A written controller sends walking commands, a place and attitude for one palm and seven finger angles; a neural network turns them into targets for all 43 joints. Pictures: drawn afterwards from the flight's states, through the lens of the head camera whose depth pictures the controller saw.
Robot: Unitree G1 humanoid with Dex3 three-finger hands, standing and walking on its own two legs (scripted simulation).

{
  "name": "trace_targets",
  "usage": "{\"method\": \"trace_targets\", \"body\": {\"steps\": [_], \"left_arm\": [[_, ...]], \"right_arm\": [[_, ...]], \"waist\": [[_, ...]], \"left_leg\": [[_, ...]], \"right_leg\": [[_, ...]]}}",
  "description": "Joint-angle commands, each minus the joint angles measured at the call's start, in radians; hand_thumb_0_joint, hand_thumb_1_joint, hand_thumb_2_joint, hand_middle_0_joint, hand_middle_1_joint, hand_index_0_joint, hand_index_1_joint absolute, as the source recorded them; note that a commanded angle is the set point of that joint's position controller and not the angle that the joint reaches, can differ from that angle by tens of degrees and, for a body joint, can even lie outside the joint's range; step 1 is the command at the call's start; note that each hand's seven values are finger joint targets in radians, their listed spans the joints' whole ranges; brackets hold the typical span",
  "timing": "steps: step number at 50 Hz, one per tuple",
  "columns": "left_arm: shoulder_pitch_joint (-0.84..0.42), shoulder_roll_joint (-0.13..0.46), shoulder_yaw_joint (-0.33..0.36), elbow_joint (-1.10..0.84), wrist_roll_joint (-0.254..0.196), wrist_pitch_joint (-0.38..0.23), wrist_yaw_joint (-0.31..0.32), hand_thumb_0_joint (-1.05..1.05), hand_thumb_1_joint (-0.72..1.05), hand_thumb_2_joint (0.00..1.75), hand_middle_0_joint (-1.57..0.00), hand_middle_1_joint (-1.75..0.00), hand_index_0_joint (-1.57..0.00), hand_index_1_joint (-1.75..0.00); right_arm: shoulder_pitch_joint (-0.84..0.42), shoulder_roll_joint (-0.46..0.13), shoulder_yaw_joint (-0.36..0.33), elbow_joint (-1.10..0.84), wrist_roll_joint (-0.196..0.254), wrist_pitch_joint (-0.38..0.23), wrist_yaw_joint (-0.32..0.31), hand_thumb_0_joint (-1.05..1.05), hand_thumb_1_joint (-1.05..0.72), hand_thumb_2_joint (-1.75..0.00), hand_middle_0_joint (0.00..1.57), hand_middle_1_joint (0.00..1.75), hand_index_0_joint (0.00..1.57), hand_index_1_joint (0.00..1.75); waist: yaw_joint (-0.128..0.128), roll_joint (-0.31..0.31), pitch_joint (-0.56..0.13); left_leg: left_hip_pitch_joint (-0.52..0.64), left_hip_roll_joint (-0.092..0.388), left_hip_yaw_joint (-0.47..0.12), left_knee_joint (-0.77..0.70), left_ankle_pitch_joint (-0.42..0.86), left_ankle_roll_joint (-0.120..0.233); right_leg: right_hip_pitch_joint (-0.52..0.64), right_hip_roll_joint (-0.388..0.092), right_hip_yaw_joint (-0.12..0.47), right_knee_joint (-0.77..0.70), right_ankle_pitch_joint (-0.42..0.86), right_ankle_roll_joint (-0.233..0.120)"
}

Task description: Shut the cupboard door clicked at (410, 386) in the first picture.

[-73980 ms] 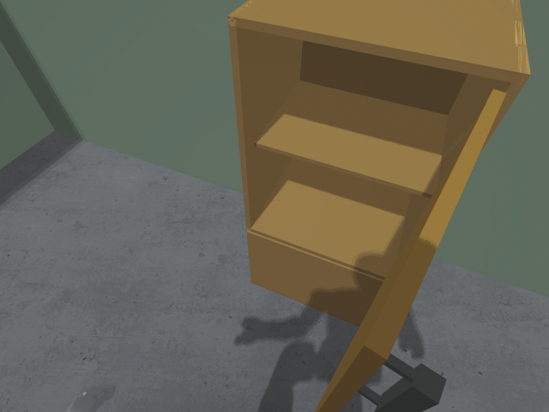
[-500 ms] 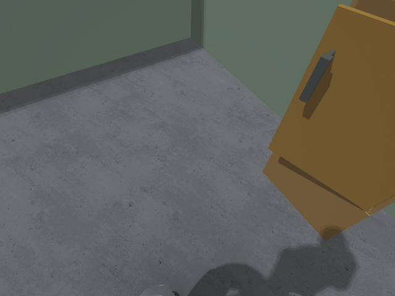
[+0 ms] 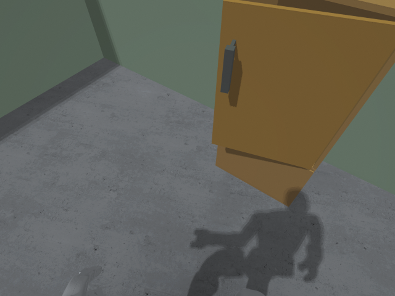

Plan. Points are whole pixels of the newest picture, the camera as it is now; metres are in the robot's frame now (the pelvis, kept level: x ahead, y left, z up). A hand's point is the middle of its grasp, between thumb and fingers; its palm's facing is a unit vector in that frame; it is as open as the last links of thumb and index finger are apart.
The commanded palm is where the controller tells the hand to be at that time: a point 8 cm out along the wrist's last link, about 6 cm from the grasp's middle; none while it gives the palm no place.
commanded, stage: turn to face it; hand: left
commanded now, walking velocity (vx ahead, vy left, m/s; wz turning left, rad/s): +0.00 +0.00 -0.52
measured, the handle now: (229, 66) +0.73 -0.08 +0.05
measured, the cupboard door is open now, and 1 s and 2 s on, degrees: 16 16 16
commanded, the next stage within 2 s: take the last steps up to it in 0.52 s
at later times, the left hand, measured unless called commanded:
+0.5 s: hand out of the picture +0.11 +0.18 -0.18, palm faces -0.14 -0.98 -0.17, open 7.4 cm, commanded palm none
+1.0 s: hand out of the picture +0.15 +0.14 -0.16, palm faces -0.28 -0.94 -0.21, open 7.4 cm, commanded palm none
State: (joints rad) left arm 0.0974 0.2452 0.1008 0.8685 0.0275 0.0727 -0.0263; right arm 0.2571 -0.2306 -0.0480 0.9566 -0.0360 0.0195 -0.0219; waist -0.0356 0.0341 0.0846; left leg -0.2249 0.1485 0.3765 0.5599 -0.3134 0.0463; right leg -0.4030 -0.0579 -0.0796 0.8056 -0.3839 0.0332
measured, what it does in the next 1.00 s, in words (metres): steps on the spot, turning right: right foot, then left foot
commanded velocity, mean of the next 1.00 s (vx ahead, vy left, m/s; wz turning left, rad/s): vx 0.12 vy -0.02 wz -0.23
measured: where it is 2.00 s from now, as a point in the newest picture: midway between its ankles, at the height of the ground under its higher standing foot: (218, 285)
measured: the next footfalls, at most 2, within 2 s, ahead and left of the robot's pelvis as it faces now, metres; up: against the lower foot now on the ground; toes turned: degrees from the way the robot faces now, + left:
right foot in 0.06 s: +0.05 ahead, -0.14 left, +0.00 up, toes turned -8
left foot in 0.48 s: +0.06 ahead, +0.11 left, +0.00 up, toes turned -9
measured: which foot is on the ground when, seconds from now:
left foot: down 0.00-0.06, up 0.08-0.46, down 0.48-0.88, up 0.90-1.00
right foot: up 0.00-0.04, down 0.06-0.48, up 0.50-0.86, down 0.88-1.00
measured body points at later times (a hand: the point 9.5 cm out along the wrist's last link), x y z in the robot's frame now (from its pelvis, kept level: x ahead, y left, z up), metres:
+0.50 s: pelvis +0.00 +0.01 -0.01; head +0.04 +0.02 +0.44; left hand +0.11 +0.23 -0.16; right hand +0.04 -0.25 -0.14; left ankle +0.02 +0.12 -0.74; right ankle +0.01 -0.13 -0.73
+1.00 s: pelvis +0.04 -0.02 +0.00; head +0.04 -0.04 +0.45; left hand +0.16 +0.19 -0.14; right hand -0.07 -0.25 -0.16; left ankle +0.04 +0.10 -0.68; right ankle -0.04 -0.10 -0.73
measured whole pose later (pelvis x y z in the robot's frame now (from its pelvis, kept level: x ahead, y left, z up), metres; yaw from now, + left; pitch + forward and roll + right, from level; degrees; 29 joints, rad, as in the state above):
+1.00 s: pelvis +0.04 -0.02 +0.00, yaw -19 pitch +0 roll -1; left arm 0.26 0.16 0.05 1.00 0.02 -0.02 -0.01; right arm 0.33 -0.23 -0.05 1.07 -0.03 0.04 0.00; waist -0.02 0.05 0.01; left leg -0.41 0.07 0.08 0.97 -0.45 -0.02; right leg -0.13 0.01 -0.06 0.44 -0.32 -0.04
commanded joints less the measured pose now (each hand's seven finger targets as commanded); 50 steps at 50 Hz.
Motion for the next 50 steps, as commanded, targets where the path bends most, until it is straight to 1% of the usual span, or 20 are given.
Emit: {"method": "trace_targets", "body": {"steps": [1, 2, 3, 4, 6, 10, 17, 20, 22, 24, 26, 31, 38, 41, 42, 43, 44, 45, 47, 50], "left_arm": [[0.062, 0.06, -0.003, -0.063, 0.001, -0.027, 0.005, 0.0, 0.9, 0.9, -0.2, -0.3, -0.2, -0.3], [0.145, 0.092, 0.003, -0.045, 0.001, -0.035, 0.009, 0.0, 0.9, 0.9, -0.2, -0.3, -0.2, -0.3], [0.198, 0.2, 0.017, -0.036, 0.012, -0.052, 0.022, 0.0, 0.9, 0.9, -0.2, -0.3, -0.2, -0.3], [0.236, 0.26, 0.023, -0.018, -0.004, -0.055, 0.034, 0.0, 0.9, 0.9, -0.2, -0.3, -0.2, -0.3], [0.156, 0.207, 0.019, -0.038, -0.007, -0.053, 0.057, 0.0, 0.9, 0.9, -0.2, -0.3, -0.2, -0.3], [0.042, 0.146, -0.006, -0.069, -0.009, -0.058, 0.05, 0.0, 0.9, 0.9, -0.2, -0.3, -0.2, -0.3], [0.127, 0.151, 0.008, -0.019, 0.002, -0.059, 0.043, 0.0, 0.9, 0.9, -0.2, -0.3, -0.2, -0.3], [0.093, 0.151, 0.013, -0.016, 0.002, -0.052, 0.042, 0.0, 0.9, 0.9, -0.2, -0.3, -0.2, -0.3], [0.061, 0.125, 0.007, -0.018, -0.008, -0.043, 0.04, 0.0, 0.9, 0.9, -0.2, -0.3, -0.2, -0.3], [0.093, 0.029, -0.01, -0.041, -0.022, -0.034, 0.029, 0.0, 0.9, 0.9, -0.2, -0.3, -0.2, -0.3], [0.072, 0.067, -0.001, -0.031, -0.003, -0.022, 0.024, 0.0, 0.9, 0.9, -0.2, -0.3, -0.2, -0.3], [0.121, 0.041, -0.004, 0.022, -0.005, -0.022, 0.009, 0.0, 0.9, 0.9, -0.2, -0.3, -0.2, -0.3], [0.025, 0.015, -0.028, 0.009, 0.0, -0.044, -0.014, 0.0, 0.9, 0.9, -0.2, -0.3, -0.2, -0.3], [0.105, 0.018, -0.025, 0.044, -0.001, -0.057, -0.018, 0.0, 0.9, 0.9, -0.2, -0.3, -0.2, -0.3], [0.163, 0.04, -0.017, 0.07, 0.0, -0.064, -0.015, 0.0, 0.9, 0.9, -0.2, -0.3, -0.2, -0.3], [0.252, 0.093, -0.006, 0.101, 0.003, -0.077, -0.004, 0.0, 0.9, 0.9, -0.2, -0.3, -0.2, -0.3], [0.338, 0.179, 0.01, 0.135, 0.004, -0.086, 0.011, 0.0, 0.9, 0.9, -0.2, -0.3, -0.2, -0.3], [0.364, 0.18, 0.003, 0.14, -0.007, -0.086, 0.023, 0.0, 0.9, 0.9, -0.2, -0.3, -0.2, -0.3], [0.269, 0.116, -0.005, 0.131, -0.006, -0.094, 0.036, 0.0, 0.9, 0.9, -0.2, -0.3, -0.2, -0.3], [0.216, 0.059, -0.029, 0.12, -0.008, -0.115, 0.034, 0.0, 0.9, 0.9, -0.2, -0.3, -0.2, -0.3]], "right_arm": [[0.003, -0.177, -0.042, -0.063, 0.007, -0.014, 0.004, 0.0, -0.9, -0.9, 0.2, 0.3, 0.2, 0.3], [-0.019, -0.172, -0.041, -0.074, 0.013, -0.013, 0.008, 0.0, -0.9, -0.9, 0.2, 0.3, 0.2, 0.3], [-0.02, -0.1, -0.026, -0.106, 0.023, -0.007, 0.013, 0.0, -0.9, -0.9, 0.2, 0.3, 0.2, 0.3], [-0.066, -0.093, -0.018, -0.139, 0.021, 0.005, 0.011, 0.0, -0.9, -0.9, 0.2, 0.3, 0.2, 0.3], [-0.057, -0.092, -0.022, -0.13, 0.023, 0.021, 0.007, 0.0, -0.9, -0.9, 0.2, 0.3, 0.2, 0.3], [0.003, -0.091, -0.021, -0.089, 0.017, 0.028, 0.009, 0.0, -0.9, -0.9, 0.2, 0.3, 0.2, 0.3], [-0.042, -0.059, -0.017, -0.1, 0.024, 0.015, -0.004, 0.0, -0.9, -0.9, 0.2, 0.3, 0.2, 0.3], [-0.001, -0.047, -0.012, -0.087, 0.03, 0.005, -0.01, 0.0, -0.9, -0.9, 0.2, 0.3, 0.2, 0.3], [0.083, -0.059, -0.012, -0.053, 0.031, -0.009, -0.014, 0.0, -0.9, -0.9, 0.2, 0.3, 0.2, 0.3], [0.075, -0.209, -0.035, -0.067, 0.011, -0.019, -0.023, 0.0, -0.9, -0.9, 0.2, 0.3, 0.2, 0.3], [0.011, -0.176, -0.02, -0.083, 0.002, -0.016, -0.029, 0.0, -0.9, -0.9, 0.2, 0.3, 0.2, 0.3], [-0.029, -0.12, -0.004, -0.077, 0.006, -0.026, -0.036, 0.0, -0.9, -0.9, 0.2, 0.3, 0.2, 0.3], [0.099, -0.163, -0.032, -0.004, -0.004, -0.03, -0.019, 0.0, -0.9, -0.9, 0.2, 0.3, 0.2, 0.3], [0.073, -0.165, -0.033, 0.012, 0.002, -0.032, -0.011, 0.0, -0.9, -0.9, 0.2, 0.3, 0.2, 0.3], [0.059, -0.146, -0.03, 0.012, 0.008, -0.034, -0.009, 0.0, -0.9, -0.9, 0.2, 0.3, 0.2, 0.3], [0.037, -0.102, -0.019, 0.001, 0.018, -0.038, -0.003, 0.0, -0.9, -0.9, 0.2, 0.3, 0.2, 0.3], [-0.038, -0.034, 0.004, -0.047, 0.021, -0.045, 0.006, 0.0, -0.9, -0.9, 0.2, 0.3, 0.2, 0.3], [-0.093, -0.085, -0.005, -0.062, 0.01, -0.038, 0.009, 0.0, -0.9, -0.9, 0.2, 0.3, 0.2, 0.3], [-0.084, -0.073, -0.015, -0.037, 0.008, -0.031, 0.019, 0.0, -0.9, -0.9, 0.2, 0.3, 0.2, 0.3], [-0.036, -0.049, -0.011, -0.006, 0.004, -0.029, 0.031, 0.0, -0.9, -0.9, 0.2, 0.3, 0.2, 0.3]], "waist": [[0.041, 0.084, -0.115], [0.087, 0.019, -0.159], [0.108, -0.292, -0.179], [0.129, -0.346, -0.161], [0.076, -0.255, -0.131], [0.009, -0.177, -0.148], [0.052, -0.168, -0.163], [0.029, -0.194, -0.157], [-0.018, -0.152, -0.157], [-0.005, 0.286, -0.119], [0.013, 0.176, -0.05], [0.044, 0.129, -0.078], [-0.033, 0.131, -0.096], [0.014, 0.107, -0.09], [0.045, 0.029, -0.092], [0.089, -0.113, -0.118], [0.133, -0.37, -0.079], [0.147, -0.276, -0.03], [0.091, -0.257, 0.059], [0.034, -0.157, 0.071]], "left_leg": [[0.021, 0.248, -0.19, -0.076, 0.344, 0.022], [-0.029, 0.204, -0.145, 0.051, 0.266, -0.024], [-0.234, 0.058, -0.079, 0.289, -0.101, -0.093], [-0.363, -0.049, -0.192, 0.496, -0.368, -0.115], [-0.426, -0.025, -0.349, 0.629, -0.232, -0.107], [-0.318, -0.045, -0.354, 0.59, -0.056, -0.13], [-0.253, -0.09, -0.35, 0.328, -0.13, -0.125], [-0.123, -0.11, -0.351, 0.115, -0.093, -0.107], [0.1, -0.109, -0.347, -0.129, 0.087, -0.095], [0.141, 0.236, -0.709, -0.316, 0.123, 0.04], [-0.022, 0.255, -0.672, -0.332, 0.152, 0.12], [0.084, 0.117, -0.432, -0.236, 0.481, 0.084], [0.169, 0.177, -0.497, -0.277, 0.082, 0.105], [0.054, 0.145, -0.458, -0.215, -0.003, 0.07], [-0.039, 0.104, -0.408, -0.141, -0.026, 0.035], [-0.203, 0.017, -0.304, 0.024, -0.101, -0.012], [-0.445, -0.113, -0.207, 0.266, -0.299, -0.064], [-0.494, -0.09, -0.314, 0.419, -0.308, -0.057], [-0.508, -0.045, -0.349, 0.49, -0.172, -0.059], [-0.423, -0.035, -0.328, 0.459, -0.035, -0.078]], "right_leg": [[0.146, 0.024, -0.017, -0.209, 0.117, -0.034], [0.26, -0.01, 0.035, -0.331, 0.24, -0.057], [0.39, -0.227, 0.35, -0.454, 0.462, -0.143], [0.36, -0.345, 0.506, -0.465, 0.702, -0.245], [0.313, -0.285, 0.427, -0.48, 0.528, -0.248], [0.221, -0.162, 0.268, -0.463, 0.468, -0.19], [0.281, -0.172, 0.362, -0.446, 0.492, -0.231], [0.208, -0.159, 0.391, -0.418, 0.462, -0.215], [0.055, -0.095, 0.345, -0.361, 0.322, -0.138], [-0.144, 0.11, 0.123, -0.081, -0.11, -0.023], [-0.107, 0.07, 0.159, 0.183, -0.127, -0.019], [-0.103, 0.058, 0.104, 0.221, -0.021, 0.007], [-0.039, 0.057, 0.024, -0.091, -0.068, -0.021], [0.168, 0.079, -0.006, -0.323, 0.054, -0.041], [0.306, 0.071, 0.014, -0.433, 0.112, -0.054], [0.483, -0.057, 0.177, -0.525, 0.035, -0.102], [0.568, -0.262, 0.496, -0.611, -0.003, -0.211], [0.481, -0.323, 0.542, -0.64, -0.043, -0.277], [0.379, -0.259, 0.468, -0.661, -0.137, -0.275], [0.293, -0.192, 0.261, -0.644, 0.134, -0.239]]}}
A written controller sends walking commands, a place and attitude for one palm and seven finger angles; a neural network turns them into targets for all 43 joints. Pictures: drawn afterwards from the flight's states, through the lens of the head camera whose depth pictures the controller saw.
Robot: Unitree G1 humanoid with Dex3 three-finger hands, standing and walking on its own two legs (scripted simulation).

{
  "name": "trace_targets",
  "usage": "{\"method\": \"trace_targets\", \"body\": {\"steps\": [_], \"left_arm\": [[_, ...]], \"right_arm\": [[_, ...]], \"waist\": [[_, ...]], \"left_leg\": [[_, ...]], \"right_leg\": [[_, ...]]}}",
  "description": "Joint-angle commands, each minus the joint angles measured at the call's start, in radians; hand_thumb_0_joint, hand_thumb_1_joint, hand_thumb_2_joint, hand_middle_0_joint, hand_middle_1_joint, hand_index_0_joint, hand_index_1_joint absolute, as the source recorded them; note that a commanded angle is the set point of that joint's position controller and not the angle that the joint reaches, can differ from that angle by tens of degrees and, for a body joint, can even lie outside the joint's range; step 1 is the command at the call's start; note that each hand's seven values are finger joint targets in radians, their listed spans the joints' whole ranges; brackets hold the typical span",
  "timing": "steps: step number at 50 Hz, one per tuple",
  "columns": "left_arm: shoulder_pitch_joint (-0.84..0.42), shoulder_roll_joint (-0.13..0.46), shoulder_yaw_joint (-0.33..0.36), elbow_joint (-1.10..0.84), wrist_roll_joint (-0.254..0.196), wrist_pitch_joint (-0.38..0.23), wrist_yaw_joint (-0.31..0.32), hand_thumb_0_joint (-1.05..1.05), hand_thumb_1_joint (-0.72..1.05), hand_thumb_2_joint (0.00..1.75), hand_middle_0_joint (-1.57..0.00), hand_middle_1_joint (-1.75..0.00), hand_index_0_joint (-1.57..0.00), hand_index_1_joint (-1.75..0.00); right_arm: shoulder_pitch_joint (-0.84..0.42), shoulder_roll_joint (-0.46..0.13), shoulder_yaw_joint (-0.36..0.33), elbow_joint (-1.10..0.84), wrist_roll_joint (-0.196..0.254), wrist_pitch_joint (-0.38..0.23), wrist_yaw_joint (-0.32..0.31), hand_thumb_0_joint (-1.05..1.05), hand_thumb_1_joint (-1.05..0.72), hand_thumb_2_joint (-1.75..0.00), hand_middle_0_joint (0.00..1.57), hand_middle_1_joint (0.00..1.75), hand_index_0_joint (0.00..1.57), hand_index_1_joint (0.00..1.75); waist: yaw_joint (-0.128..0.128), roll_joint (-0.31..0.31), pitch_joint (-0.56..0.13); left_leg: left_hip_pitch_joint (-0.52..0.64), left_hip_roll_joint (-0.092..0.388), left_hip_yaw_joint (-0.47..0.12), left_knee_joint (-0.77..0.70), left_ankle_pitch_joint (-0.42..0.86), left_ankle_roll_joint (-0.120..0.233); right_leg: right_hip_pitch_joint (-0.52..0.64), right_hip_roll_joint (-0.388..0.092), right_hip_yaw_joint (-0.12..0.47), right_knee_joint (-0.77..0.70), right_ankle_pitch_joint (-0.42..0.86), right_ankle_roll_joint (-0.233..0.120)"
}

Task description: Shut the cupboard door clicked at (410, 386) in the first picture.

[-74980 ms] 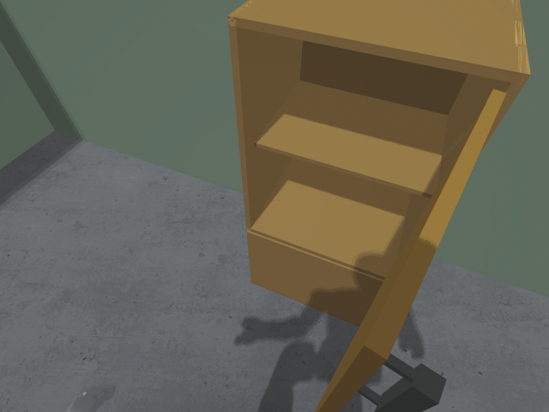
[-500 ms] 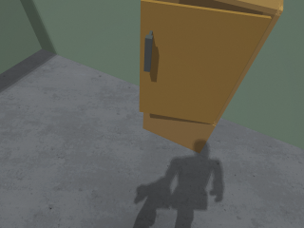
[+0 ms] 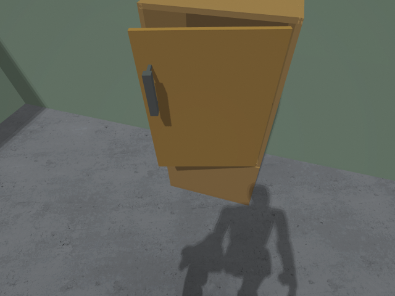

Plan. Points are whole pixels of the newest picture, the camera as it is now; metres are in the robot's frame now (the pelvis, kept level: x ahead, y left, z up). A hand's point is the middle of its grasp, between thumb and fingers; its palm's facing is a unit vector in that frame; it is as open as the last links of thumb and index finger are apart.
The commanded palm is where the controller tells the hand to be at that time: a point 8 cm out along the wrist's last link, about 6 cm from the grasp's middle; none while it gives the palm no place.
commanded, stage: take the last steps up to it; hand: left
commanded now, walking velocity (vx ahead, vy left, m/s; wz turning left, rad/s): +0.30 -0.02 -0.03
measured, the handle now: (152, 90) +0.67 +0.17 +0.05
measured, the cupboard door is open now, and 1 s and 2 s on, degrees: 16 16 16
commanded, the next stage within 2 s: come to a stop and stand still in 0.48 s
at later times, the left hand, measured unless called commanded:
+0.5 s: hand (117, 274) +0.21 +0.21 -0.17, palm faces +0.01 -0.98 -0.18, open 7.4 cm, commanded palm none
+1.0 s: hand (129, 241) +0.29 +0.20 -0.18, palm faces +0.04 -0.98 -0.21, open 7.3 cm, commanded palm none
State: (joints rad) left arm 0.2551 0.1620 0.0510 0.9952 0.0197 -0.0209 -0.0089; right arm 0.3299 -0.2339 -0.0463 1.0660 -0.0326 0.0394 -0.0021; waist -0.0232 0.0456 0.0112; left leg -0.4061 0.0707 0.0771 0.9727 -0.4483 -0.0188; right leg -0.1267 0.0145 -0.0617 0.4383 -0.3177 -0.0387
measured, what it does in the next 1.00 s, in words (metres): walks ahead: left foot, then right foot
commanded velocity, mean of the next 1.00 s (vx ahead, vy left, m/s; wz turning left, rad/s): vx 0.03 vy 0.02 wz -0.02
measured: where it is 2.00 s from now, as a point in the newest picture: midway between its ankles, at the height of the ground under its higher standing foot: outside the picture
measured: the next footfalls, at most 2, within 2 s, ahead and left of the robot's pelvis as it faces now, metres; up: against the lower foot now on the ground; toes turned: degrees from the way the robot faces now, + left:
left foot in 0.24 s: +0.21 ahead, +0.13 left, +0.00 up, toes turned +8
right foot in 0.64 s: +0.29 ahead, -0.12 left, +0.00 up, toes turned -6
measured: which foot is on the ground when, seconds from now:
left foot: up 0.00-0.22, down 0.24-0.66, up 0.68-1.00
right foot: down 0.00-0.26, up 0.28-0.62, down 0.64-1.00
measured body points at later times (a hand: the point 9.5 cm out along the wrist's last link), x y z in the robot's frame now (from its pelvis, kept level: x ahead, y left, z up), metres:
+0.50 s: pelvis +0.15 +0.03 +0.00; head +0.18 +0.04 +0.45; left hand +0.21 +0.27 -0.15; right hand +0.16 -0.20 -0.15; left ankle +0.17 +0.12 -0.74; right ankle +0.17 -0.11 -0.69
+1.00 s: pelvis +0.22 +0.02 +0.00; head +0.27 +0.03 +0.45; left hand +0.29 +0.26 -0.16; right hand +0.29 -0.23 -0.15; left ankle +0.20 +0.13 -0.71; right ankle +0.25 -0.11 -0.74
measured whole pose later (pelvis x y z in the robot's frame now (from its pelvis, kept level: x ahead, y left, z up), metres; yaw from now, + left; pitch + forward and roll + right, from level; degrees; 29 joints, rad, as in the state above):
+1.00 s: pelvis +0.22 +0.02 +0.00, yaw +0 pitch +0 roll +0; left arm 0.13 0.18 0.05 1.01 0.03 0.02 0.04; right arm 0.14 -0.21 -0.05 1.00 -0.01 0.06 -0.02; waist 0.01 -0.03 0.11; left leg -0.36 -0.01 0.03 0.81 -0.45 -0.05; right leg -0.29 -0.07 -0.09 0.48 -0.19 0.01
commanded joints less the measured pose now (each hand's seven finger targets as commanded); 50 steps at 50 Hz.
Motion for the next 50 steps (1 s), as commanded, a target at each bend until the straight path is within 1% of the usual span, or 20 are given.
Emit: {"method": "trace_targets", "body": {"steps": [1, 7, 9, 10, 11, 13, 14, 16, 20, 27, 30, 31, 32, 33, 34, 35, 36, 40, 45, 50], "left_arm": [[0.057, 0.144, 0.02, 0.001, 0.001, -0.03, 0.018, 0.0, 0.9, 0.9, -0.2, -0.3, -0.2, -0.3], [0.088, 0.166, 0.022, 0.044, 0.004, -0.042, 0.018, 0.0, 0.9, 0.9, -0.2, -0.3, -0.2, -0.3], [0.084, 0.167, 0.025, 0.059, 0.0, -0.039, 0.02, 0.0, 0.9, 0.9, -0.2, -0.3, -0.2, -0.3], [0.071, 0.163, 0.025, 0.062, -0.004, -0.038, 0.019, 0.0, 0.9, 0.9, -0.2, -0.3, -0.2, -0.3], [0.081, 0.144, 0.022, 0.058, -0.006, -0.034, 0.016, 0.0, 0.9, 0.9, -0.2, -0.3, -0.2, -0.3], [0.122, 0.075, 0.003, 0.021, -0.016, -0.029, 0.009, 0.0, 0.9, 0.9, -0.2, -0.3, -0.2, -0.3], [0.077, 0.091, 0.004, 0.005, -0.005, -0.024, 0.012, 0.0, 0.9, 0.9, -0.2, -0.3, -0.2, -0.3], [0.008, 0.088, 0.007, 0.003, 0.003, -0.018, 0.002, 0.0, 0.9, 0.9, -0.2, -0.3, -0.2, -0.3], [0.057, 0.038, 0.008, 0.022, 0.004, 0.007, -0.007, 0.0, 0.9, 0.9, -0.2, -0.3, -0.2, -0.3], [-0.011, 0.04, 0.005, -0.01, 0.007, 0.014, -0.007, 0.0, 0.9, 0.9, -0.2, -0.3, -0.2, -0.3], [0.049, 0.063, 0.009, 0.015, 0.008, 0.006, 0.002, 0.0, 0.9, 0.9, -0.2, -0.3, -0.2, -0.3], [0.076, 0.096, 0.011, 0.028, 0.007, -0.005, 0.011, 0.0, 0.9, 0.9, -0.2, -0.3, -0.2, -0.3], [0.098, 0.14, 0.011, 0.041, 0.008, -0.02, 0.021, 0.0, 0.9, 0.9, -0.2, -0.3, -0.2, -0.3], [0.089, 0.18, 0.008, 0.044, -0.001, -0.023, 0.025, 0.0, 0.9, 0.9, -0.2, -0.3, -0.2, -0.3], [0.047, 0.186, -0.002, 0.032, 0.0, -0.015, 0.027, 0.0, 0.9, 0.9, -0.2, -0.3, -0.2, -0.3], [0.008, 0.173, 0.002, 0.031, -0.002, -0.021, 0.034, 0.0, 0.9, 0.9, -0.2, -0.3, -0.2, -0.3], [-0.006, 0.166, 0.002, 0.028, -0.002, -0.015, 0.041, 0.0, 0.9, 0.9, -0.2, -0.3, -0.2, -0.3], [0.027, 0.186, 0.026, 0.029, 0.005, 0.001, 0.062, 0.0, 0.9, 0.9, -0.2, -0.3, -0.2, -0.3], [-0.028, 0.206, 0.045, -0.007, 0.012, 0.027, 0.066, 0.0, 0.9, 0.9, -0.2, -0.3, -0.2, -0.3], [-0.107, 0.196, 0.039, -0.043, 0.013, 0.042, 0.053, 0.0, 0.9, 0.9, -0.2, -0.3, -0.2, -0.3]], "right_arm": [[-0.098, -0.028, -0.012, -0.107, 0.003, -0.05, 0.016, 0.0, -0.9, -0.9, 0.2, 0.3, 0.2, 0.3], [-0.126, -0.003, -0.005, -0.126, 0.011, -0.067, 0.024, 0.0, -0.9, -0.9, 0.2, 0.3, 0.2, 0.3], [-0.089, -0.01, -0.005, -0.112, 0.009, -0.079, 0.018, 0.0, -0.9, -0.9, 0.2, 0.3, 0.2, 0.3], [-0.015, -0.026, -0.009, -0.086, 0.006, -0.087, 0.012, 0.0, -0.9, -0.9, 0.2, 0.3, 0.2, 0.3], [0.094, -0.07, -0.019, -0.05, -0.001, -0.094, 0.008, 0.0, -0.9, -0.9, 0.2, 0.3, 0.2, 0.3], [0.291, -0.22, -0.047, -0.01, -0.011, -0.093, -0.019, 0.0, -0.9, -0.9, 0.2, 0.3, 0.2, 0.3], [0.23, -0.21, -0.042, -0.026, -0.005, -0.08, -0.022, 0.0, -0.9, -0.9, 0.2, 0.3, 0.2, 0.3], [0.101, -0.125, -0.021, -0.067, 0.0, -0.086, -0.026, 0.0, -0.9, -0.9, 0.2, 0.3, 0.2, 0.3], [0.025, -0.068, -0.001, -0.066, 0.001, -0.101, -0.032, 0.0, -0.9, -0.9, 0.2, 0.3, 0.2, 0.3], [0.002, -0.078, -0.016, -0.047, 0.002, -0.075, -0.02, 0.0, -0.9, -0.9, 0.2, 0.3, 0.2, 0.3], [-0.018, -0.055, -0.01, -0.035, 0.009, -0.066, -0.018, 0.0, -0.9, -0.9, 0.2, 0.3, 0.2, 0.3], [-0.016, -0.015, 0.002, -0.031, 0.016, -0.067, -0.016, 0.0, -0.9, -0.9, 0.2, 0.3, 0.2, 0.3], [0.005, 0.034, 0.015, -0.034, 0.022, -0.068, -0.015, 0.0, -0.9, -0.9, 0.2, 0.3, 0.2, 0.3], [0.046, 0.039, 0.019, -0.028, 0.024, -0.054, -0.018, 0.0, -0.9, -0.9, 0.2, 0.3, 0.2, 0.3], [0.065, 0.043, 0.017, -0.016, 0.027, -0.043, -0.018, 0.0, -0.9, -0.9, 0.2, 0.3, 0.2, 0.3], [0.073, 0.047, 0.016, 0.001, 0.028, -0.029, -0.022, 0.0, -0.9, -0.9, 0.2, 0.3, 0.2, 0.3], [0.072, 0.029, 0.009, 0.006, 0.032, -0.02, -0.026, 0.0, -0.9, -0.9, 0.2, 0.3, 0.2, 0.3], [-0.004, 0.002, -0.002, -0.019, 0.033, -0.004, -0.033, 0.0, -0.9, -0.9, 0.2, 0.3, 0.2, 0.3], [-0.081, -0.004, -0.015, -0.079, 0.028, 0.019, -0.025, 0.0, -0.9, -0.9, 0.2, 0.3, 0.2, 0.3], [-0.004, -0.007, -0.013, -0.078, 0.026, 0.003, -0.014, 0.0, -0.9, -0.9, 0.2, 0.3, 0.2, 0.3]], "waist": [[0.01, -0.151, 0.132], [0.018, -0.141, 0.081], [-0.002, -0.126, 0.06], [-0.041, -0.092, 0.033], [-0.075, -0.004, -0.022], [-0.114, 0.298, -0.162], [-0.093, 0.172, -0.098], [-0.049, 0.085, 0.041], [0.015, 0.056, -0.004], [0.014, 0.066, 0.051], [0.055, 0.001, 0.037], [0.068, -0.097, 0.047], [0.058, -0.223, 0.026], [0.028, -0.265, -0.017], [0.011, -0.161, -0.024], [0.003, -0.284, -0.055], [0.006, -0.318, -0.044], [0.054, -0.16, -0.109], [0.056, -0.162, -0.096], [-0.009, -0.233, -0.095]], "left_leg": [[-0.215, 0.041, -0.016, 0.016, 0.123, -0.017], [-0.109, 0.017, 0.026, -0.258, 0.184, -0.003], [0.002, -0.007, 0.047, -0.364, 0.226, 0.008], [0.133, -0.033, 0.059, -0.431, 0.281, 0.013], [0.315, -0.022, 0.011, -0.466, 0.318, 0.025], [0.574, 0.372, -0.544, -0.673, 0.324, 0.211], [0.461, 0.389, -0.551, -0.723, 0.169, 0.241], [0.246, 0.326, -0.458, -0.772, 0.1, 0.208], [0.193, 0.236, -0.185, -0.765, 0.304, 0.165], [0.114, 0.212, -0.119, -0.754, 0.163, 0.169], [0.083, 0.142, -0.064, -0.629, 0.159, 0.113], [0.038, 0.077, -0.017, -0.542, 0.191, 0.068], [-0.01, 0.0, 0.039, -0.465, 0.1, 0.017], [0.072, -0.022, 0.034, -0.4, -0.038, -0.004], [0.14, -0.023, 0.003, -0.363, -0.076, -0.002], [0.141, -0.007, -0.008, -0.331, -0.064, -0.007], [0.131, -0.007, -0.021, -0.308, -0.063, -0.009], [0.005, -0.049, -0.044, -0.18, -0.089, -0.028], [-0.019, -0.059, -0.089, -0.028, -0.066, -0.036], [0.209, -0.061, -0.047, -0.43, 0.204, -0.022]], "right_leg": [[0.017, -0.257, 0.206, -0.269, 0.142, -0.161], [0.08, -0.247, 0.138, -0.208, 0.31, -0.144], [0.073, -0.232, 0.121, -0.135, 0.348, -0.123], [0.027, -0.207, 0.095, -0.037, 0.394, -0.105], [-0.062, -0.148, 0.05, 0.14, 0.367, -0.076], [-0.38, 0.039, -0.014, 0.655, -0.278, -0.006], [-0.417, -0.012, 0.067, 0.763, -0.282, -0.024], [-0.457, -0.082, 0.085, 0.816, -0.12, -0.013], [-0.343, -0.101, 0.059, 0.596, -0.03, 0.023], [-0.199, -0.067, -0.016, 0.242, 0.061, 0.038], [-0.042, -0.041, -0.022, 0.055, 0.156, 0.044], [0.023, -0.091, 0.072, -0.038, 0.251, 0.034], [0.062, -0.245, 0.244, -0.095, 0.455, -0.013], [0.026, -0.351, 0.294, -0.137, 0.577, -0.078], [-0.031, -0.359, 0.266, -0.132, 0.6, -0.1], [-0.018, -0.323, 0.26, -0.117, 0.693, -0.104], [-0.002, -0.321, 0.234, -0.094, 0.812, -0.104], [0.184, -0.372, 0.233, 0.011, 1.193, -0.167], [0.081, -0.377, 0.195, -0.029, 0.972, -0.188], [-0.094, -0.271, 0.121, 0.02, 0.507, -0.081]]}}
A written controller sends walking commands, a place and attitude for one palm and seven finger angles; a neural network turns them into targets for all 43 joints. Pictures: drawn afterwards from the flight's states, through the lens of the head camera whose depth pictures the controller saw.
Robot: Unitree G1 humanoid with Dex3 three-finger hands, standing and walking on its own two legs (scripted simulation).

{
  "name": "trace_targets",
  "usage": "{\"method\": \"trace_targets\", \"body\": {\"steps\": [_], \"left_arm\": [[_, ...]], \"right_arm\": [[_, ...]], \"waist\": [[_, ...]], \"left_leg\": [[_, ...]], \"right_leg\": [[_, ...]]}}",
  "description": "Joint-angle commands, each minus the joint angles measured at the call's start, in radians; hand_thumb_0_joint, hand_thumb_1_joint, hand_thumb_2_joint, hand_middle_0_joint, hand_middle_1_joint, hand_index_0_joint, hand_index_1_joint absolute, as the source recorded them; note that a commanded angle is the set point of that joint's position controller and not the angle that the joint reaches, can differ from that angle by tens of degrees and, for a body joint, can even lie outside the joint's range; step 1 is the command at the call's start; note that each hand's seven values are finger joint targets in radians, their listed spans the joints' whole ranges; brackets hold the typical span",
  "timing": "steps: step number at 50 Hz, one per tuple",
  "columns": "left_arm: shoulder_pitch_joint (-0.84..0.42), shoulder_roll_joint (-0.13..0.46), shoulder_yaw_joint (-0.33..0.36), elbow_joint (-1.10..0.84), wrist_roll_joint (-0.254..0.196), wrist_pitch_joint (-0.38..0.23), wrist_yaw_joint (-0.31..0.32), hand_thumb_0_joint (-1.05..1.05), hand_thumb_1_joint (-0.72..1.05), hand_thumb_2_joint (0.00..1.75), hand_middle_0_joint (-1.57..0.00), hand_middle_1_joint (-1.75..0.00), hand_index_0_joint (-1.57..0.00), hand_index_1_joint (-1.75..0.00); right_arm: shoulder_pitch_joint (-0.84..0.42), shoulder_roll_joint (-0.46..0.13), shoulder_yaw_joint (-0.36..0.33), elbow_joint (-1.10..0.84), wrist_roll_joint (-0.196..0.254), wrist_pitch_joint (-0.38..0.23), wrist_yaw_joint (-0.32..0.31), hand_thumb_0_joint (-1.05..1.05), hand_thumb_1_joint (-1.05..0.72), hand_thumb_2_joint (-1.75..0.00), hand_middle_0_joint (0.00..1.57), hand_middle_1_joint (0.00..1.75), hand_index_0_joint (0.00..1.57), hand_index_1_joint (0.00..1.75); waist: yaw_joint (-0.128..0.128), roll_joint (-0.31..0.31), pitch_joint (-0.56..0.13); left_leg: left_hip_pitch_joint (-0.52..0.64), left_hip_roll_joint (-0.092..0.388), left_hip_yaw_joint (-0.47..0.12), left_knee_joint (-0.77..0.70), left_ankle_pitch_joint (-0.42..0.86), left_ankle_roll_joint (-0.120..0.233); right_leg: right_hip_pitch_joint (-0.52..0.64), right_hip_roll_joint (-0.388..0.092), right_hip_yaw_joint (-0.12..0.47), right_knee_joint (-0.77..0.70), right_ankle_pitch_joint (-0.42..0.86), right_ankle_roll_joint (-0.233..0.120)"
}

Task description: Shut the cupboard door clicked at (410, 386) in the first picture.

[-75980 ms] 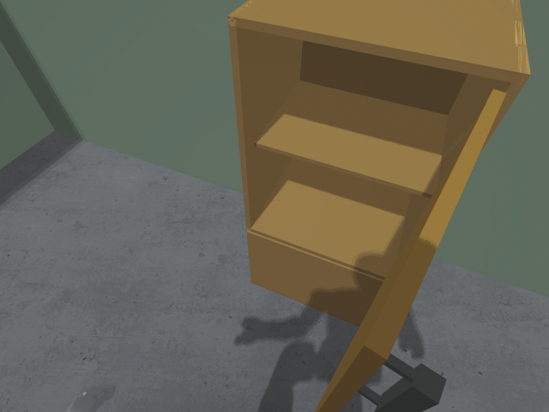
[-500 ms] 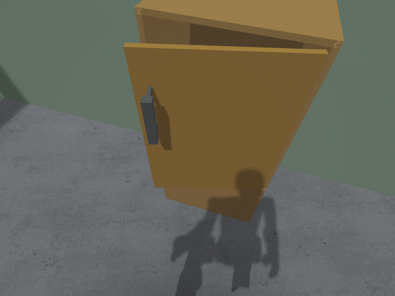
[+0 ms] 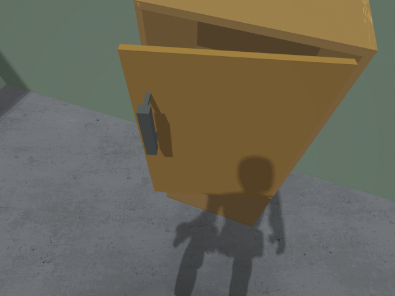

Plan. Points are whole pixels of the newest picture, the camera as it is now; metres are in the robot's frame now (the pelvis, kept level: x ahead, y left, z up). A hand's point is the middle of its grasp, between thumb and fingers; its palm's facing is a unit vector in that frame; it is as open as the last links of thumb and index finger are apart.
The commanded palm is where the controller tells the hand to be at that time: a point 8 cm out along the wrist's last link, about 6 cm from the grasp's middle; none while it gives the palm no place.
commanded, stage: come to a stop and stand still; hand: left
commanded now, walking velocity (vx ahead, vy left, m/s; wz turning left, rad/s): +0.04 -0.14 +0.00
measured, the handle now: (150, 124) +0.46 +0.15 +0.05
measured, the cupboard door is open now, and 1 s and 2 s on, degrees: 16 16 16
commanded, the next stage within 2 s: look again from close up in 1.54 s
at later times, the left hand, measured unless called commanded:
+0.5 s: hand out of the picture +0.02 +0.21 -0.17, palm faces -0.04 -0.99 -0.17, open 7.4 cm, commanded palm none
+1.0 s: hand out of the picture -0.01 +0.15 -0.17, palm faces +0.00 -0.98 -0.19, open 7.3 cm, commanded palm none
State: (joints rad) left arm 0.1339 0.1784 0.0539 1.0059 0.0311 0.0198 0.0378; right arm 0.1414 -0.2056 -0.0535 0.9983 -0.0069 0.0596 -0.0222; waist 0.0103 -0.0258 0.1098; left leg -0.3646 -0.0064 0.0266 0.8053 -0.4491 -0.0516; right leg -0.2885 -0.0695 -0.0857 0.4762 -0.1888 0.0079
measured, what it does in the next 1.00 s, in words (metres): steps on the spot: left foot, then right foot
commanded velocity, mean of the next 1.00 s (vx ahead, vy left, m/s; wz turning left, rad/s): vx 0.02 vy -0.06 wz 0.00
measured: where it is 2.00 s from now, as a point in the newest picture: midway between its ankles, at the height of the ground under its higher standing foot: outside the picture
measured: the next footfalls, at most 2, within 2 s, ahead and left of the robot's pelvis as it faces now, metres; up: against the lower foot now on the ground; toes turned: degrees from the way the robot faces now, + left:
left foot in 0.06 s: +0.04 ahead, +0.12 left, +0.00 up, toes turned +0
right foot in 0.60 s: -0.03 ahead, -0.13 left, +0.00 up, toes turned -4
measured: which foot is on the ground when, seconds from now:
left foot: up 0.00-0.04, down 0.06-1.00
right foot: down 0.00-0.06, up 0.08-0.58, down 0.60-1.00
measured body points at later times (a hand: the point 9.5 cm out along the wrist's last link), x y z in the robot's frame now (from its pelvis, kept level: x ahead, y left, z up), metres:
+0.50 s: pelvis -0.03 +0.02 +0.01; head +0.01 +0.05 +0.46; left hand +0.02 +0.26 -0.16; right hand -0.03 -0.22 -0.13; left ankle +0.00 +0.12 -0.74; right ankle -0.08 -0.14 -0.69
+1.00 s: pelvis -0.03 -0.03 +0.00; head +0.00 -0.03 +0.45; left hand +0.00 +0.20 -0.16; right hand -0.05 -0.24 -0.16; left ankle +0.00 +0.12 -0.74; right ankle -0.07 -0.14 -0.74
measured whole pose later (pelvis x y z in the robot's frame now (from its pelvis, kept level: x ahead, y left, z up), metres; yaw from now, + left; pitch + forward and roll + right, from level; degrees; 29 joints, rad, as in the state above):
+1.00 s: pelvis -0.03 -0.03 +0.00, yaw -2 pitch -1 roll +0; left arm 0.24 0.16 0.02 1.11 0.00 0.00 0.02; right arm 0.28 -0.13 -0.01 1.14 -0.02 0.01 -0.03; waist -0.02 0.00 0.05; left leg -0.23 0.06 0.01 0.42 -0.18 -0.04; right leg -0.12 0.01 -0.02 0.41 -0.28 -0.01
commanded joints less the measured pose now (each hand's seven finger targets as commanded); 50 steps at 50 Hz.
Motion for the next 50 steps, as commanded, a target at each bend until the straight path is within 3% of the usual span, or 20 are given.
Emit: {"method": "trace_targets", "body": {"steps": [1, 2, 3, 4, 5, 6, 7, 9, 16, 21, 24, 27, 28, 29, 30, 31, 33, 36, 40, 50], "left_arm": [[0.019, 0.154, 0.03, -0.054, -0.004, 0.006, 0.005, 0.0, 0.9, 0.9, -0.2, -0.3, -0.2, -0.3], [0.069, 0.098, 0.018, -0.063, -0.015, 0.016, 0.001, 0.0, 0.9, 0.9, -0.2, -0.3, -0.2, -0.3], [0.07, 0.076, 0.01, -0.07, -0.019, 0.027, 0.003, 0.0, 0.9, 0.9, -0.2, -0.3, -0.2, -0.3], [0.068, 0.091, 0.014, -0.065, -0.017, 0.033, 0.0, 0.0, 0.9, 0.9, -0.2, -0.3, -0.2, -0.3], [0.072, 0.102, 0.021, -0.053, -0.012, 0.039, -0.01, 0.0, 0.9, 0.9, -0.2, -0.3, -0.2, -0.3], [0.081, 0.106, 0.022, -0.039, -0.005, 0.042, -0.016, 0.0, 0.9, 0.9, -0.2, -0.3, -0.2, -0.3], [0.087, 0.12, 0.028, -0.027, -0.005, 0.043, -0.022, 0.0, 0.9, 0.9, -0.2, -0.3, -0.2, -0.3], [0.121, 0.121, 0.031, -0.016, -0.009, 0.036, -0.03, 0.0, 0.9, 0.9, -0.2, -0.3, -0.2, -0.3], [0.093, 0.107, 0.025, -0.036, -0.007, 0.034, -0.035, 0.0, 0.9, 0.9, -0.2, -0.3, -0.2, -0.3], [0.067, 0.074, 0.011, -0.039, -0.009, 0.033, -0.04, 0.0, 0.9, 0.9, -0.2, -0.3, -0.2, -0.3], [0.096, 0.061, 0.004, -0.021, -0.016, 0.026, -0.037, 0.0, 0.9, 0.9, -0.2, -0.3, -0.2, -0.3], [0.175, 0.07, 0.005, 0.019, -0.016, 0.012, -0.03, 0.0, 0.9, 0.9, -0.2, -0.3, -0.2, -0.3], [0.191, 0.099, 0.009, 0.026, -0.013, 0.004, -0.022, 0.0, 0.9, 0.9, -0.2, -0.3, -0.2, -0.3], [0.172, 0.139, 0.01, 0.028, -0.01, -0.004, -0.016, 0.0, 0.9, 0.9, -0.2, -0.3, -0.2, -0.3], [0.13, 0.173, 0.01, 0.022, -0.012, -0.006, -0.015, 0.0, 0.9, 0.9, -0.2, -0.3, -0.2, -0.3], [0.082, 0.177, 0.004, 0.006, -0.01, -0.002, -0.014, 0.0, 0.9, 0.9, -0.2, -0.3, -0.2, -0.3], [0.067, 0.128, -0.007, 0.022, -0.015, -0.018, -0.013, 0.0, 0.9, 0.9, -0.2, -0.3, -0.2, -0.3], [0.094, 0.086, -0.02, 0.04, -0.027, -0.03, -0.013, 0.0, 0.9, 0.9, -0.2, -0.3, -0.2, -0.3], [0.107, 0.092, -0.018, 0.052, -0.025, -0.018, -0.012, 0.0, 0.9, 0.9, -0.2, -0.3, -0.2, -0.3], [0.167, 0.072, -0.02, 0.078, -0.026, -0.03, -0.009, 0.0, 0.9, 0.9, -0.2, -0.3, -0.2, -0.3]], "right_arm": [[0.202, -0.052, -0.007, -0.002, -0.001, -0.029, 0.009, 0.0, -0.9, -0.9, 0.2, 0.3, 0.2, 0.3], [0.186, -0.137, -0.016, -0.017, -0.013, -0.045, 0.005, 0.0, -0.9, -0.9, 0.2, 0.3, 0.2, 0.3], [0.142, -0.196, -0.024, -0.049, -0.022, -0.044, -0.006, 0.0, -0.9, -0.9, 0.2, 0.3, 0.2, 0.3], [0.082, -0.191, -0.014, -0.063, -0.029, -0.043, -0.012, 0.0, -0.9, -0.9, 0.2, 0.3, 0.2, 0.3], [0.043, -0.166, -0.005, -0.072, -0.029, -0.05, -0.02, 0.0, -0.9, -0.9, 0.2, 0.3, 0.2, 0.3], [0.037, -0.16, 0.0, -0.072, -0.032, -0.054, -0.026, 0.0, -0.9, -0.9, 0.2, 0.3, 0.2, 0.3], [0.039, -0.151, 0.003, -0.068, -0.031, -0.053, -0.031, 0.0, -0.9, -0.9, 0.2, 0.3, 0.2, 0.3], [0.055, -0.144, 0.005, -0.062, -0.025, -0.058, -0.036, 0.0, -0.9, -0.9, 0.2, 0.3, 0.2, 0.3], [0.191, -0.14, -0.017, -0.015, -0.02, -0.064, -0.048, 0.0, -0.9, -0.9, 0.2, 0.3, 0.2, 0.3], [0.194, -0.146, -0.022, 0.01, -0.023, -0.059, -0.039, 0.0, -0.9, -0.9, 0.2, 0.3, 0.2, 0.3], [0.169, -0.153, -0.024, 0.02, -0.023, -0.055, -0.029, 0.0, -0.9, -0.9, 0.2, 0.3, 0.2, 0.3], [0.149, -0.129, -0.021, 0.034, -0.009, -0.054, -0.022, 0.0, -0.9, -0.9, 0.2, 0.3, 0.2, 0.3], [0.152, -0.094, -0.016, 0.035, -0.003, -0.054, -0.017, 0.0, -0.9, -0.9, 0.2, 0.3, 0.2, 0.3], [0.153, -0.042, -0.004, 0.028, 0.001, -0.049, -0.013, 0.0, -0.9, -0.9, 0.2, 0.3, 0.2, 0.3], [0.147, -0.017, 0.009, 0.025, -0.005, -0.042, -0.006, 0.0, -0.9, -0.9, 0.2, 0.3, 0.2, 0.3], [0.159, -0.013, 0.012, 0.031, -0.012, -0.037, 0.002, 0.0, -0.9, -0.9, 0.2, 0.3, 0.2, 0.3], [0.183, -0.01, 0.014, 0.065, -0.021, -0.04, 0.001, 0.0, -0.9, -0.9, 0.2, 0.3, 0.2, 0.3], [0.232, -0.028, 0.02, 0.103, -0.012, -0.059, -0.003, 0.0, -0.9, -0.9, 0.2, 0.3, 0.2, 0.3], [0.207, -0.037, 0.021, 0.112, -0.012, -0.052, -0.006, 0.0, -0.9, -0.9, 0.2, 0.3, 0.2, 0.3], [0.19, -0.034, 0.022, 0.121, -0.005, -0.063, -0.015, 0.0, -0.9, -0.9, 0.2, 0.3, 0.2, 0.3]], "waist": [[-0.054, -0.087, -0.197], [-0.035, 0.187, -0.192], [-0.039, 0.303, -0.139], [-0.029, 0.222, -0.106], [-0.012, 0.161, -0.056], [-0.004, 0.19, -0.039], [-0.005, 0.161, -0.028], [-0.002, 0.145, -0.072], [-0.056, 0.131, -0.151], [-0.064, 0.19, -0.137], [-0.048, 0.235, -0.148], [0.0, 0.149, -0.15], [0.006, 0.073, -0.141], [-0.008, -0.066, -0.092], [-0.02, -0.143, -0.048], [-0.037, -0.096, -0.015], [-0.041, -0.166, 0.007], [-0.04, -0.067, -0.051], [-0.029, -0.006, 0.012], [-0.022, -0.001, -0.086]], "left_leg": [[0.27, 0.053, -0.02, -0.389, 0.319, 0.018], [0.264, 0.23, -0.23, -0.494, 0.406, 0.074], [0.119, 0.366, -0.376, -0.566, 0.449, 0.164], [0.003, 0.38, -0.354, -0.589, 0.295, 0.22], [-0.01, 0.334, -0.321, -0.614, 0.225, 0.212], [0.021, 0.313, -0.33, -0.603, 0.243, 0.192], [0.043, 0.303, -0.303, -0.597, 0.259, 0.178], [0.155, 0.285, -0.255, -0.58, 0.314, 0.167], [0.375, 0.326, -0.237, -0.509, 0.615, 0.202], [0.312, 0.3, -0.212, -0.522, 0.51, 0.206], [0.235, 0.271, -0.207, -0.524, 0.409, 0.193], [0.112, 0.204, -0.152, -0.467, 0.308, 0.135], [0.038, 0.153, -0.111, -0.421, 0.219, 0.095], [-0.027, 0.074, -0.035, -0.362, 0.1, 0.048], [0.028, 0.047, 0.005, -0.315, 0.077, 0.035], [0.082, 0.043, 0.004, -0.29, 0.082, 0.038], [0.116, 0.053, 0.0, -0.295, 0.214, 0.037], [0.186, 0.088, -0.043, -0.397, 0.386, 0.041], [0.159, 0.09, -0.049, -0.424, 0.309, 0.036], [0.221, 0.109, -0.047, -0.414, 0.408, 0.044]], "right_leg": [[-0.005, -0.136, 0.114, 0.039, 0.18, -0.078], [-0.095, -0.018, 0.048, 0.149, -0.151, -0.01], [-0.091, 0.054, 0.07, 0.289, -0.379, 0.018], [-0.03, 0.043, 0.142, 0.378, -0.363, 0.004], [-0.063, 0.046, 0.147, 0.432, -0.305, 0.002], [-0.113, 0.052, 0.162, 0.479, -0.27, 0.004], [-0.143, 0.056, 0.183, 0.515, -0.225, 0.01], [-0.184, 0.058, 0.192, 0.54, -0.177, 0.021], [-0.236, 0.05, 0.163, 0.488, -0.201, 0.04], [-0.133, 0.043, 0.104, 0.331, -0.243, 0.029], [-0.004, 0.062, 0.067, 0.168, -0.229, 0.013], [0.198, 0.065, 0.051, -0.105, 0.003, 0.002], [0.258, 0.007, 0.126, -0.17, 0.003, -0.013], [0.218, -0.118, 0.265, -0.235, -0.115, -0.065], [0.066, -0.195, 0.315, -0.307, -0.285, -0.109], [-0.031, -0.197, 0.304, -0.327, -0.382, -0.119], [-0.042, -0.118, 0.249, -0.274, -0.201, -0.108], [0.034, -0.043, 0.165, -0.174, -0.012, -0.066], [0.009, -0.029, 0.18, -0.201, -0.129, -0.05], [0.104, -0.028, 0.155, -0.163, 0.095, -0.045]]}}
